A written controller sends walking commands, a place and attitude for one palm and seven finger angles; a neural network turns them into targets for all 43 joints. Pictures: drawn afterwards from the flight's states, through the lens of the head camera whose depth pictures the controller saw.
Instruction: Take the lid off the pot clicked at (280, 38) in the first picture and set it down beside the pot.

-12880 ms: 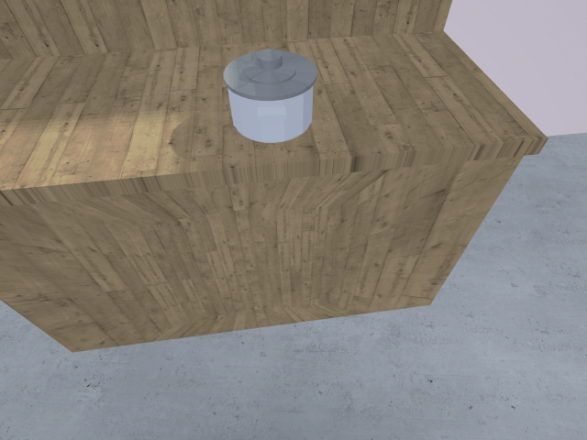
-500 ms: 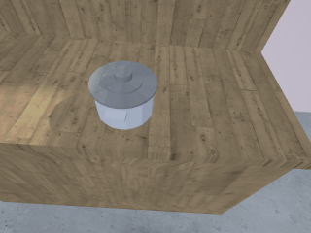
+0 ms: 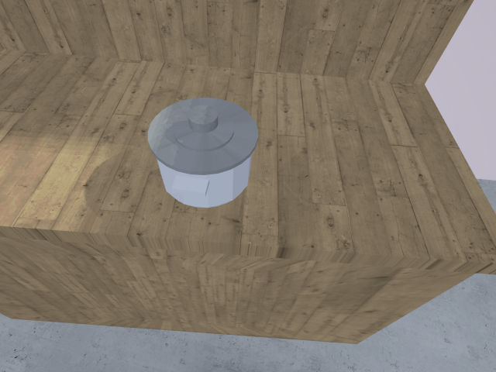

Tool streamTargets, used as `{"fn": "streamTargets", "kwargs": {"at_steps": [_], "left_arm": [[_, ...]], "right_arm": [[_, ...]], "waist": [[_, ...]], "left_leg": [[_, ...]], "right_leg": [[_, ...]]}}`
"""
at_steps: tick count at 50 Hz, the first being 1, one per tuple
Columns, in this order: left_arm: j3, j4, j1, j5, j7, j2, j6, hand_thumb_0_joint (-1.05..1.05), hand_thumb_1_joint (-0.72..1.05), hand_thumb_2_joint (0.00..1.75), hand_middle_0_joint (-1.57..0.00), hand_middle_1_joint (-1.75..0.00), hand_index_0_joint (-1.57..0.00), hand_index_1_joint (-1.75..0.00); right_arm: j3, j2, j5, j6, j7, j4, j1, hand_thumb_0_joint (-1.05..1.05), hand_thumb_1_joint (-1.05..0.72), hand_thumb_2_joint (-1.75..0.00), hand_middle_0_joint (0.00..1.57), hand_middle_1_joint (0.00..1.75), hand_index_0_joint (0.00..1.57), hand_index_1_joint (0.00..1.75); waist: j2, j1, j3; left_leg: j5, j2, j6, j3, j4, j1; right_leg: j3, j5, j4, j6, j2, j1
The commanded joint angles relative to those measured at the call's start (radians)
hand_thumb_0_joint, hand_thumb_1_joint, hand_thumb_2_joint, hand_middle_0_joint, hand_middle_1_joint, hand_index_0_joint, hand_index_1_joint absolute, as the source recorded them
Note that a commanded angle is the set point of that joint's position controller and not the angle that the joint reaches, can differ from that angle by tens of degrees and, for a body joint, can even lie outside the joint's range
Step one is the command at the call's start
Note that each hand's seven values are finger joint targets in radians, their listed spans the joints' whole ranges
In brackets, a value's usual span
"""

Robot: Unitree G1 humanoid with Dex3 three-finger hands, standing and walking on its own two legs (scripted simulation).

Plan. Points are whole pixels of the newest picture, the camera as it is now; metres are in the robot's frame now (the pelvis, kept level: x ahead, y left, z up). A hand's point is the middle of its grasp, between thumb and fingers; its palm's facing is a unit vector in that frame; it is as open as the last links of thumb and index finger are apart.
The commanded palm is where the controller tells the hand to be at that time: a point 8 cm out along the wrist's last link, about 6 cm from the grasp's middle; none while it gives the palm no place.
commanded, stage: lift the closed hand beside the body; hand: left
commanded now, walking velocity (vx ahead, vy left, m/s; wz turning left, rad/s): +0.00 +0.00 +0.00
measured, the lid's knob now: (203, 118) +0.46 +0.11 +0.16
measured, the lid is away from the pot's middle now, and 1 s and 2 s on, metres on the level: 0.00 0.00 0.00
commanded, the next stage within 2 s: raise the hand higher, near the body in 0.58 s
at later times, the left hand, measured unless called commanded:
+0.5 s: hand out of the picture +0.08 +0.18 +0.02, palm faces +0.31 -0.90 -0.32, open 3.3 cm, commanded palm +0.04 +0.22 +0.06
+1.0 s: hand (95, 361) +0.12 +0.18 +0.10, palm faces +0.29 -0.82 -0.49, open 3.1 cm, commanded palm +0.06 +0.21 +0.14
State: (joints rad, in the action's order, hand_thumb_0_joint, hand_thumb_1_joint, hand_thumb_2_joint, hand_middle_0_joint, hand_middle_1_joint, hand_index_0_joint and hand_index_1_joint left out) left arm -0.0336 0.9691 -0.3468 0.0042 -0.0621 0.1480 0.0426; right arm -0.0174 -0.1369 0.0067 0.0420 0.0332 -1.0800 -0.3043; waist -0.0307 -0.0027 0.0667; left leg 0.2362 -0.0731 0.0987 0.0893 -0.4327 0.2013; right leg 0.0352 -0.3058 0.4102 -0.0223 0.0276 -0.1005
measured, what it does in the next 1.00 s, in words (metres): shifts its weight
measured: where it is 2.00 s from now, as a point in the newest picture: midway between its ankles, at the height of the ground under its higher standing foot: outside the picture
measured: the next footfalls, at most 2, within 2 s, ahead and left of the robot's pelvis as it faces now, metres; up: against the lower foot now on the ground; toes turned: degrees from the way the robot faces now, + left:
none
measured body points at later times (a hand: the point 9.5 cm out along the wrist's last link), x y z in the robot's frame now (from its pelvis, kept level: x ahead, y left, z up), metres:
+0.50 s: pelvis -0.04 -0.05 +0.00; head -0.05 -0.06 +0.45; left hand +0.06 +0.23 +0.04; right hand +0.21 -0.24 -0.03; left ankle +0.00 +0.05 -0.74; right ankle -0.06 -0.14 -0.74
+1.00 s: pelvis -0.01 -0.06 +0.00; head -0.02 -0.09 +0.45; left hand +0.10 +0.22 +0.13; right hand +0.18 -0.29 -0.09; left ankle +0.00 +0.05 -0.74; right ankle -0.06 -0.14 -0.74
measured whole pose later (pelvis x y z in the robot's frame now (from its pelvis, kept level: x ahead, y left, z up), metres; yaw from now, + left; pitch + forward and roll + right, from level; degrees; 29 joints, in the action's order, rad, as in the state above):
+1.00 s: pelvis -0.01 -0.06 +0.00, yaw +1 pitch -3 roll +0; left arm 0.24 -0.39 -0.74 0.03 -0.07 0.33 -0.12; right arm 0.02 -0.23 0.02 0.11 0.07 -0.63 -0.19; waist 0.08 -0.05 0.02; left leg 0.21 0.00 0.02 0.04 -0.41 0.16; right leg 0.04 -0.27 0.36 0.06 -0.06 -0.04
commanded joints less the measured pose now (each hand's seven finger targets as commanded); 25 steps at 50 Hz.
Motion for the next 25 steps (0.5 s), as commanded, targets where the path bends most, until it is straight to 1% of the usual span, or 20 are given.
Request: {"fn": "streamTargets", "kwargs": {"at_steps": [1, 2, 3, 4, 5, 6, 7, 9, 10, 11, 12, 13, 15, 16, 17, 19, 21, 22, 23, 25], "left_arm": [[0.028, -0.997, 0.127, 0.026, -0.126, 0.219, -0.063, 0.00, 0.90, 0.90, -0.33, -0.44, -0.33, -0.44], [-0.044, -0.935, -0.090, 0.029, -0.126, 0.057, -0.002, 0.00, 0.90, 0.90, -0.38, -0.49, -0.38, -0.49], [-0.097, -0.946, -0.071, 0.025, -0.121, -0.003, 0.001, 0.00, 0.90, 0.90, -0.42, -0.54, -0.42, -0.54], [-0.161, -0.883, -0.156, 0.011, -0.104, -0.081, -0.006, 0.00, 0.90, 0.90, -0.46, -0.59, -0.46, -0.59], [-0.184, -0.772, -0.243, -0.003, -0.086, -0.119, -0.003, 0.00, 0.90, 0.90, -0.51, -0.64, -0.51, -0.64], [-0.148, -0.686, -0.358, -0.018, -0.073, -0.115, -0.005, 0.00, 0.90, 0.90, -0.55, -0.68, -0.55, -0.68], [-0.096, -0.709, -0.410, -0.024, -0.053, -0.060, -0.016, 0.00, 0.90, 0.90, -0.60, -0.73, -0.60, -0.73], [0.092, -0.772, -0.514, -0.007, -0.021, 0.093, -0.054, 0.00, 0.90, 0.90, -0.68, -0.83, -0.68, -0.83], [0.179, -0.910, -0.481, 0.002, -0.014, 0.181, -0.088, 0.00, 0.90, 0.90, -0.73, -0.88, -0.73, -0.88], [0.279, -0.966, -0.489, 0.011, -0.023, 0.264, -0.110, 0.00, 0.90, 0.90, -0.77, -0.92, -0.77, -0.92], [0.249, -1.097, -0.382, 0.015, -0.016, 0.260, -0.135, 0.00, 0.90, 0.90, -0.82, -0.97, -0.82, -0.97], [0.261, -1.189, -0.297, 0.023, -0.019, 0.277, -0.152, 0.00, 0.90, 0.90, -0.86, -1.02, -0.86, -1.02], [0.200, -1.274, -0.206, 0.025, -0.017, 0.223, -0.165, 0.00, 0.90, 0.90, -0.95, -1.12, -0.95, -1.12], [0.202, -1.316, -0.162, 0.021, -0.020, 0.232, -0.170, 0.00, 0.90, 0.90, -0.99, -1.16, -0.99, -1.16], [0.152, -1.294, -0.168, 0.025, -0.016, 0.181, -0.166, 0.00, 0.90, 0.90, -1.04, -1.21, -1.04, -1.21], [0.143, -1.297, -0.190, 0.031, -0.012, 0.171, -0.166, 0.00, 0.90, 0.90, -1.12, -1.31, -1.12, -1.31], [0.195, -1.314, -0.233, 0.036, -0.013, 0.214, -0.170, 0.00, 0.90, 0.90, -1.21, -1.40, -1.21, -1.40], [0.185, -1.340, -0.226, 0.040, -0.009, 0.203, -0.178, 0.00, 0.90, 0.90, -1.26, -1.45, -1.26, -1.45], [0.214, -1.373, -0.219, 0.044, -0.009, 0.234, -0.183, 0.00, 0.90, 0.90, -1.30, -1.50, -1.30, -1.50], [0.238, -1.398, -0.220, 0.045, -0.012, 0.253, -0.192, 0.00, 0.90, 0.90, -1.30, -1.50, -1.30, -1.50]], "right_arm": [[0.021, -0.195, 0.070, 0.273, 0.015, 0.274, 0.082, 0.00, -0.90, -0.90, 0.20, 0.30, 0.20, 0.30], [0.029, -0.169, 0.073, 0.273, 0.005, 0.281, 0.075, 0.00, -0.90, -0.90, 0.20, 0.30, 0.20, 0.30], [0.021, -0.179, 0.054, 0.280, -0.009, 0.319, 0.094, 0.00, -0.90, -0.90, 0.20, 0.30, 0.20, 0.30], [0.018, -0.188, 0.042, 0.287, -0.022, 0.343, 0.111, 0.00, -0.90, -0.90, 0.20, 0.30, 0.20, 0.30], [0.037, -0.193, 0.033, 0.273, -0.036, 0.360, 0.114, 0.00, -0.90, -0.90, 0.20, 0.30, 0.20, 0.30], [0.061, -0.205, 0.030, 0.249, -0.050, 0.392, 0.135, 0.00, -0.90, -0.90, 0.20, 0.30, 0.20, 0.30], [0.075, -0.210, 0.018, 0.217, -0.063, 0.418, 0.131, 0.00, -0.90, -0.90, 0.20, 0.30, 0.20, 0.30], [0.096, -0.212, 0.010, 0.164, -0.073, 0.483, 0.184, 0.00, -0.90, -0.90, 0.20, 0.30, 0.20, 0.30], [0.094, -0.212, 0.013, 0.151, -0.068, 0.541, 0.204, 0.00, -0.90, -0.90, 0.20, 0.30, 0.20, 0.30], [0.098, -0.209, 0.017, 0.134, -0.058, 0.564, 0.218, 0.00, -0.90, -0.90, 0.20, 0.30, 0.20, 0.30], [0.082, -0.207, 0.017, 0.127, -0.051, 0.620, 0.241, 0.00, -0.90, -0.90, 0.20, 0.30, 0.20, 0.30], [0.070, -0.189, 0.024, 0.123, -0.038, 0.647, 0.241, 0.00, -0.90, -0.90, 0.20, 0.30, 0.20, 0.30], [0.047, -0.169, 0.021, 0.117, -0.018, 0.667, 0.236, 0.00, -0.90, -0.90, 0.20, 0.30, 0.20, 0.30], [0.044, -0.175, 0.017, 0.115, -0.014, 0.671, 0.227, 0.00, -0.90, -0.90, 0.20, 0.30, 0.20, 0.30], [0.037, -0.169, 0.012, 0.114, -0.008, 0.676, 0.229, 0.00, -0.90, -0.90, 0.20, 0.30, 0.20, 0.30], [0.034, -0.173, 0.010, 0.114, 0.000, 0.683, 0.213, 0.00, -0.90, -0.90, 0.20, 0.30, 0.20, 0.30], [0.041, -0.182, 0.010, 0.110, 0.007, 0.688, 0.211, 0.00, -0.90, -0.90, 0.20, 0.30, 0.20, 0.30], [0.038, -0.181, 0.007, 0.110, 0.010, 0.694, 0.216, 0.00, -0.90, -0.90, 0.20, 0.30, 0.20, 0.30], [0.039, -0.182, 0.005, 0.111, 0.014, 0.701, 0.222, 0.00, -0.90, -0.90, 0.20, 0.30, 0.20, 0.30], [0.037, -0.177, 0.000, 0.115, 0.025, 0.698, 0.235, 0.00, -0.90, -0.90, 0.20, 0.30, 0.20, 0.30]], "waist": [[0.363, -0.030, -0.409], [0.277, -0.019, -0.303], [0.159, -0.007, -0.172], [0.068, 0.003, -0.105], [-0.043, -0.003, -0.027], [-0.114, -0.023, -0.020], [-0.186, -0.031, -0.008], [-0.236, -0.072, -0.011], [-0.225, -0.080, -0.050], [-0.146, -0.091, -0.071], [-0.075, -0.075, -0.059], [-0.004, -0.063, -0.073], [0.156, -0.032, -0.044], [0.187, -0.017, -0.038], [0.193, -0.005, -0.009], [0.166, -0.003, -0.017], [0.104, -0.013, -0.046], [0.075, -0.010, -0.050], [0.049, -0.017, -0.060], [0.037, -0.025, -0.056]], "left_leg": [[-0.483, 0.164, -0.255, -0.224, 0.080, -0.272], [-0.392, 0.145, -0.234, -0.241, 0.116, -0.250], [-0.299, 0.145, -0.201, -0.240, 0.131, -0.204], [-0.282, 0.141, -0.171, -0.235, 0.123, -0.184], [-0.294, 0.140, -0.141, -0.224, 0.102, -0.120], [-0.325, 0.145, -0.127, -0.203, 0.079, -0.072], [-0.350, 0.143, -0.123, -0.191, 0.058, -0.034], [-0.327, 0.132, -0.130, -0.166, 0.059, 0.016], [-0.278, 0.127, -0.136, -0.156, 0.069, 0.013], [-0.257, 0.126, -0.141, -0.136, 0.067, -0.007], [-0.170, 0.112, -0.133, -0.122, 0.077, 0.000], [-0.109, 0.111, -0.122, -0.119, 0.081, -0.020], [-0.020, 0.108, -0.106, -0.118, 0.090, -0.052], [0.012, 0.108, -0.104, -0.123, 0.083, -0.052], [0.045, 0.102, -0.097, -0.122, 0.081, -0.050], [0.071, 0.097, -0.088, -0.124, 0.075, -0.075], [0.038, 0.088, -0.081, -0.105, 0.049, -0.092], [0.033, 0.083, -0.079, -0.104, 0.046, -0.095], [0.024, 0.082, -0.074, -0.102, 0.043, -0.104], [0.003, 0.076, -0.070, -0.092, 0.037, -0.116]], "right_leg": [[-0.018, 0.070, 0.114, 0.071, -0.005, -0.152], [-0.002, 0.061, 0.086, 0.064, -0.012, -0.160], [0.015, 0.077, 0.061, 0.057, -0.018, -0.172], [0.031, 0.091, 0.032, 0.055, -0.022, -0.184], [0.045, 0.100, 0.000, 0.053, -0.027, -0.194], [0.052, 0.134, -0.022, 0.057, -0.029, -0.173], [0.054, 0.167, -0.022, 0.055, -0.029, -0.164], [0.048, 0.160, -0.018, 0.050, -0.026, -0.147], [0.046, 0.139, -0.008, 0.049, -0.027, -0.126], [0.045, 0.143, -0.014, 0.053, -0.018, -0.099], [0.031, 0.115, -0.024, 0.050, -0.017, -0.119], [0.015, 0.100, -0.035, 0.049, -0.014, -0.122], [-0.004, 0.081, -0.066, 0.047, -0.014, -0.153], [-0.001, 0.076, -0.079, 0.048, -0.013, -0.170], [-0.003, 0.055, -0.092, 0.046, -0.015, -0.195], [-0.007, 0.026, -0.108, 0.044, -0.019, -0.200], [-0.009, 0.017, -0.137, 0.044, -0.023, -0.197], [-0.010, 0.005, -0.146, 0.041, -0.020, -0.191], [-0.019, -0.005, -0.155, 0.040, -0.016, -0.184], [-0.031, -0.016, -0.178, 0.036, -0.009, -0.179]]}}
